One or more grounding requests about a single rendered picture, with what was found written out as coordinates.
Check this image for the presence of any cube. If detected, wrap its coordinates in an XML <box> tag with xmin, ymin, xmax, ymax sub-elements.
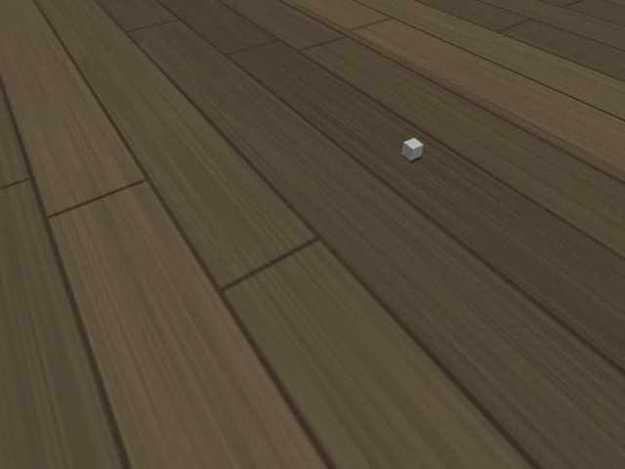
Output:
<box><xmin>401</xmin><ymin>138</ymin><xmax>423</xmax><ymax>160</ymax></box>

